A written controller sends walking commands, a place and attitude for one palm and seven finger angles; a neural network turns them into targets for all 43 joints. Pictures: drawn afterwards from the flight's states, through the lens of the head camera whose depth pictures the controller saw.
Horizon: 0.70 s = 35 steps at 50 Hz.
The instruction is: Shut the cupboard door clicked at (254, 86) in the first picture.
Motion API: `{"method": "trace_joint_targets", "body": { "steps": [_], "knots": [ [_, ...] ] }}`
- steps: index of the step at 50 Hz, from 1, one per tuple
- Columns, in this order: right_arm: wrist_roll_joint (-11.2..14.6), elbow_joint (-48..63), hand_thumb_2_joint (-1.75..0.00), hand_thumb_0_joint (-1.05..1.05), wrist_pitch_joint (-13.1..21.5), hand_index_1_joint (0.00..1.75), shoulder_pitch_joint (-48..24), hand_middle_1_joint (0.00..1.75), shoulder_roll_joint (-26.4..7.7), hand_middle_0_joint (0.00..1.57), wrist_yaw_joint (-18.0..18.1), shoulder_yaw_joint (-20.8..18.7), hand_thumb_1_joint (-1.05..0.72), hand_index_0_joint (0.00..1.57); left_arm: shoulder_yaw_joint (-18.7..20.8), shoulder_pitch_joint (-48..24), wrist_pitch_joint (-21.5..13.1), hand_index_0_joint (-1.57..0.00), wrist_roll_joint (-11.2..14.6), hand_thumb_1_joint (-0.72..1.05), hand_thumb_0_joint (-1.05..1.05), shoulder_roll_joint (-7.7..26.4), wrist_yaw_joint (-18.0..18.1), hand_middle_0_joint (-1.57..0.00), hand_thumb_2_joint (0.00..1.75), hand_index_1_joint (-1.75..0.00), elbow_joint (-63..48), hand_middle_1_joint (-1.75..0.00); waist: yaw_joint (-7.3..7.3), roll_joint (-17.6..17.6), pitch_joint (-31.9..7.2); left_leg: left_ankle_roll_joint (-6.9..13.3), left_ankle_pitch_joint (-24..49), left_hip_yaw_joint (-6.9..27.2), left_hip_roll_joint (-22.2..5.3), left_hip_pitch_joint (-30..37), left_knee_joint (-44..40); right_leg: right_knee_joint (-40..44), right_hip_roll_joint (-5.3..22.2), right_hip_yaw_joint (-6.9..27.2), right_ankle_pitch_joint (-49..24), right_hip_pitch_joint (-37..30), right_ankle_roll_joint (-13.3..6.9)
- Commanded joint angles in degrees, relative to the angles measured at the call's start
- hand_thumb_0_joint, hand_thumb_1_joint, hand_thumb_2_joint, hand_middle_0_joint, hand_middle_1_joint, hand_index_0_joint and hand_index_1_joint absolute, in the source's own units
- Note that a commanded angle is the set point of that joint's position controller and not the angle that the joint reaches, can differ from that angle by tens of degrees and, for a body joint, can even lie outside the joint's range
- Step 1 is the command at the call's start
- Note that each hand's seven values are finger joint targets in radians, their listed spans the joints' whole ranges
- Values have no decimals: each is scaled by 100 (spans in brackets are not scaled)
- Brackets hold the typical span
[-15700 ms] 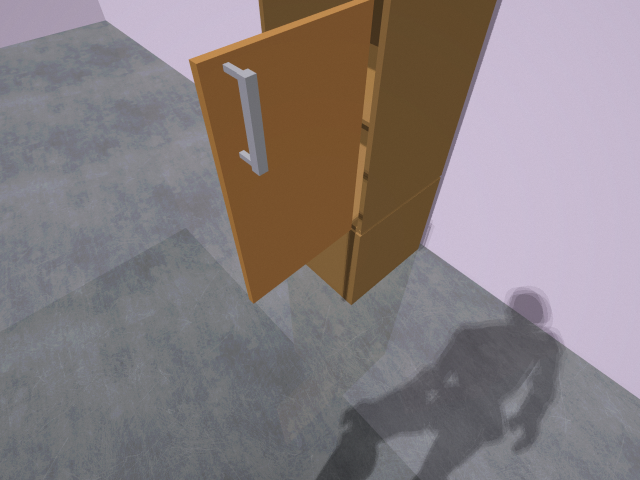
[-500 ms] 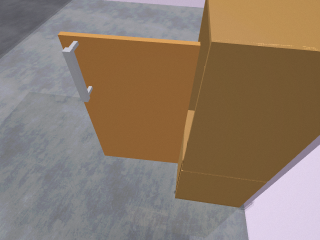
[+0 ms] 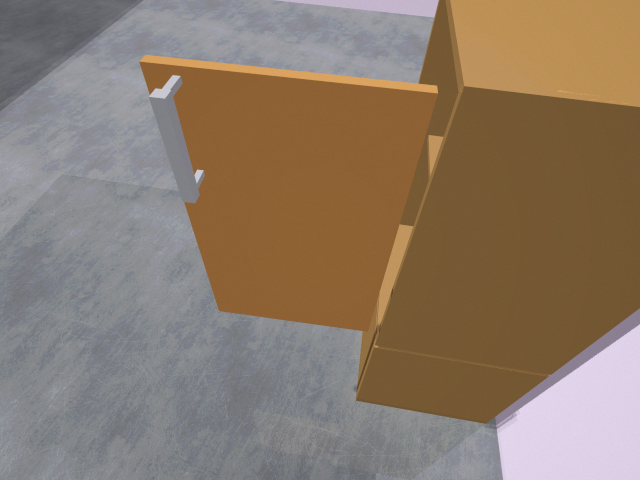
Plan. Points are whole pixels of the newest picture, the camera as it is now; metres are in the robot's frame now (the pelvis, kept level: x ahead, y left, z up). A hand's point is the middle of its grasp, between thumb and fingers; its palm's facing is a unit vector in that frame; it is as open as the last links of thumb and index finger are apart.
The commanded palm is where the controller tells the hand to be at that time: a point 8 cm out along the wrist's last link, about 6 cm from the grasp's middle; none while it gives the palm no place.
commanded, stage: come to a stop and stand still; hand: left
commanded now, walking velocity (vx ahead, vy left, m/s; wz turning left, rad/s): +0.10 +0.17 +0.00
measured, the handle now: (183, 143) +0.47 +0.24 +0.16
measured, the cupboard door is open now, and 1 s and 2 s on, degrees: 92 92 92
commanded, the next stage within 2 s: look again from close up in 1.86 s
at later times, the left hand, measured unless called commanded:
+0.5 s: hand out of the picture +0.06 +0.19 -0.17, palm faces +0.05 -0.97 -0.22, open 7.3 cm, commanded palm none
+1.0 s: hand out of the picture +0.01 +0.20 -0.17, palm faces +0.01 -0.98 -0.22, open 7.4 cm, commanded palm none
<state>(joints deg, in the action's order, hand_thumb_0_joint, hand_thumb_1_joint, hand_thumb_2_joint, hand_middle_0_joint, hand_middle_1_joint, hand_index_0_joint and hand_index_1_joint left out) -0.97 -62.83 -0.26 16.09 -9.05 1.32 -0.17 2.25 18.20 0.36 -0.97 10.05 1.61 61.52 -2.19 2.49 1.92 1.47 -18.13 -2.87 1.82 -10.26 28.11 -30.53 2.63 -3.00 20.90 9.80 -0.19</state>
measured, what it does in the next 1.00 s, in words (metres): stands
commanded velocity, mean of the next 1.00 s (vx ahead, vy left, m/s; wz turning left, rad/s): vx -0.03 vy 0.00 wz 0.00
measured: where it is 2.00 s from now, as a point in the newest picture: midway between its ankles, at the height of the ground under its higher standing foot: outside the picture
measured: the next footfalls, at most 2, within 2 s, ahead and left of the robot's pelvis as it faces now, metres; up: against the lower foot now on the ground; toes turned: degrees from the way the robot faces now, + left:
none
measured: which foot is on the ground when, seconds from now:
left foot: down 0.00-1.00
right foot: down 0.00-1.00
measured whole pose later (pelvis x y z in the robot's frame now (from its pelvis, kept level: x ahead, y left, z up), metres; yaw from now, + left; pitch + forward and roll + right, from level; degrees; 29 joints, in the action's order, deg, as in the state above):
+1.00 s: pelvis -0.02 +0.01 +0.00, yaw +0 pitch -1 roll +0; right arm -0.8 -59.4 -0.2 13.1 -10.5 0.9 0.5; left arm -1.1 15.8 -0.4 -0.4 10.8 2.0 58.1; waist -0.3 0.0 0.8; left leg 2.6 -15.6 -3.1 1.6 -9.7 26.5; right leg -26.3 -0.3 -4.1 12.3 12.7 -1.8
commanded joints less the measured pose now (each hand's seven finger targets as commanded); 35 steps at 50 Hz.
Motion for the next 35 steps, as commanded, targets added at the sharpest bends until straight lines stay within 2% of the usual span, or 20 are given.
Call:
{"method": "trace_joint_targets", "body": {
  "steps": [1,3,5,8,9,10,11,12,13,15,18,20,24,25,26,28,30,31,33,35],
  "knots": [
    [-32,171,-90,0,93,30,877,30,-846,20,54,-157,-90,20,103,-57,2,-20,-50,90,0,426,55,-20,90,-30,-463,-30,257,-1460,206,717,2418,1539,-1363,487,-878,-1121,-9,-285,678,1209,-159],
    [-42,233,-90,0,78,30,950,30,-770,20,90,-125,-90,20,67,-284,16,-20,-31,90,0,305,62,-20,90,-30,-596,-30,300,-1240,289,1181,3111,1880,-1603,618,-986,-1976,44,-101,1422,1715,-173],
    [-62,321,-90,0,87,30,778,30,-694,20,109,-104,-90,20,55,-301,-10,-20,-30,90,0,213,36,-20,90,-30,-613,-30,209,-865,200,1243,3739,1689,-1516,607,-790,-1787,96,-61,1217,1578,-174],
    [-11,321,-90,0,166,30,531,30,-671,20,163,-98,-90,20,6,119,-75,-20,10,90,0,109,53,-20,90,-30,-442,-30,9,-568,-182,795,4427,1108,-1160,567,-387,-69,94,-27,-265,499,-55],
    [35,310,-90,0,198,30,474,30,-620,20,172,-98,-90,20,12,302,-121,-20,13,90,0,205,78,-20,90,-30,-357,-30,-78,-388,-216,528,4075,940,-996,390,-195,598,195,99,-1208,3,-53],
    [80,298,-90,0,220,30,523,30,-466,20,173,-93,-90,20,35,473,-186,-20,8,90,0,467,101,-20,90,-30,-280,-30,-51,118,-324,226,3144,714,-720,-135,2,619,598,705,-2984,-690,-210],
    [102,283,-90,0,217,30,588,30,-410,20,160,-95,-90,20,14,491,-209,-20,27,90,0,647,109,-20,90,-30,-219,-30,69,329,-380,0,1686,541,-494,-404,-153,364,1223,1094,-4196,-837,-520],
    [83,220,-90,0,156,30,502,30,-280,20,154,-111,-90,20,13,354,-210,-20,40,90,0,638,112,-20,90,-30,-185,-30,117,723,-215,-104,1083,429,-380,-379,-172,244,1313,1081,-4797,-644,-711],
    [78,165,-90,0,118,30,543,30,-245,20,153,-114,-90,20,4,235,-205,-20,40,90,0,622,132,-20,90,-30,-208,-30,153,899,-154,-128,1071,411,-427,-326,-245,163,1268,996,-4983,-547,-745],
    [65,42,-90,0,121,30,533,30,-170,20,159,-107,-90,20,-15,83,-168,-20,41,90,0,552,156,-20,90,-30,-253,-30,172,334,-95,-115,2064,464,-550,-86,-490,-15,949,720,-4818,-386,-553],
    [47,-24,-90,0,157,30,517,30,-304,20,197,-111,-90,20,-18,-28,-102,-20,57,90,0,454,168,-20,90,-30,-327,-30,141,-204,-225,16,3653,642,-828,383,-526,-47,584,541,-3476,-153,-299],
    [43,-14,-90,0,160,30,424,30,-324,20,202,-121,-90,20,-7,-90,-64,-20,45,90,0,443,166,-20,90,-30,-340,-30,115,-398,-193,92,3916,678,-890,409,-524,60,473,507,-2911,-122,-239],
    [39,43,-90,0,165,30,297,30,-362,20,180,-115,-90,20,-30,-136,-61,-20,41,90,0,454,133,-20,90,-30,-328,-30,122,-341,-269,86,2949,680,-843,348,-639,313,475,590,-2522,-163,-257],
    [0,683,-90,0,194,30,51,30,-1043,20,146,-189,-90,20,-56,-279,-111,-20,52,90,0,1432,146,-20,90,-30,-693,-30,233,-925,25,-63,3602,894,-591,431,-951,-26,76,421,-1928,-108,-355],
    [-34,802,-90,0,284,30,-89,30,-1083,20,140,-328,-90,20,33,-99,-92,-20,38,90,0,954,153,-20,90,-30,-741,-30,122,-939,-573,19,3875,893,-984,595,-330,-126,188,340,-1405,232,-321],
    [-17,954,-90,0,219,30,-109,30,-690,20,119,-252,-90,20,-55,1,-139,-20,58,90,0,684,154,-20,90,-30,-715,-30,146,-659,-919,101,2819,794,-788,307,-68,143,350,556,-1887,-90,-401],
    [-21,1034,-90,0,106,30,-111,30,-601,20,59,-185,-90,20,-96,-118,-155,-20,31,90,0,772,146,-20,90,-30,-743,-30,231,153,-329,11,843,541,-503,-323,-24,606,713,1134,-1823,28,-508],
    [-15,1038,-90,0,59,30,-45,30,-578,20,37,-178,-90,20,-98,-198,-176,-20,29,90,0,833,140,-20,90,-30,-766,-30,320,405,-135,-32,294,478,-387,-447,-13,856,882,1372,-1339,185,-569],
    [-17,1001,-90,0,47,30,-42,30,-649,20,19,-179,-90,20,-80,-379,-194,-20,18,90,0,927,130,-20,90,-30,-834,-30,390,45,169,-10,429,542,-418,-346,-97,1037,839,1385,-693,652,-588],
    [-33,951,-90,0,91,30,-27,30,-674,20,1,-129,-90,20,-115,-334,-194,-20,15,90,0,880,119,-20,90,-30,-851,-30,317,-116,51,60,824,559,-526,-216,-281,853,612,1105,-1214,491,-486]
  ]
}}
